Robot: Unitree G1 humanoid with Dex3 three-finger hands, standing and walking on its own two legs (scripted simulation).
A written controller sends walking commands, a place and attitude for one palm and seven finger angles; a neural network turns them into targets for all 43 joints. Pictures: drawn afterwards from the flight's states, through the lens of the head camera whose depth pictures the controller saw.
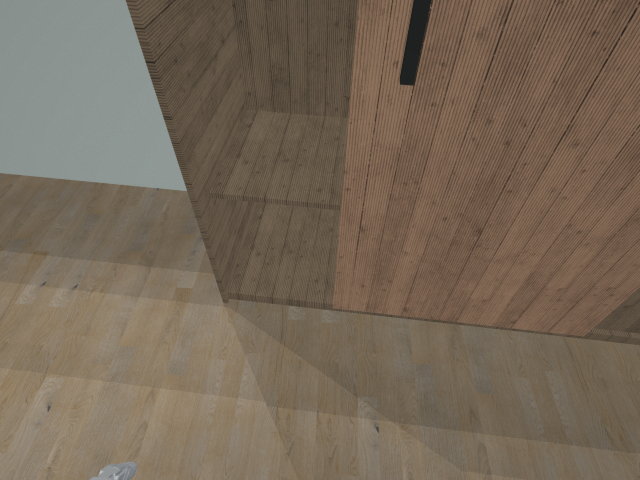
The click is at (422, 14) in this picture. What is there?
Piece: wardrobe's sliding door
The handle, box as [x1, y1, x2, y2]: [400, 0, 430, 85]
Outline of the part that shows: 430,0 413,1 400,74 400,84 413,84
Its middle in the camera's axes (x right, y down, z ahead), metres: +0.15 -0.35 +0.62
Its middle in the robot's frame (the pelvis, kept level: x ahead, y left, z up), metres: +0.74 -0.10 +0.24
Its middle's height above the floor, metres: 1.01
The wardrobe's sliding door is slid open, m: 0.38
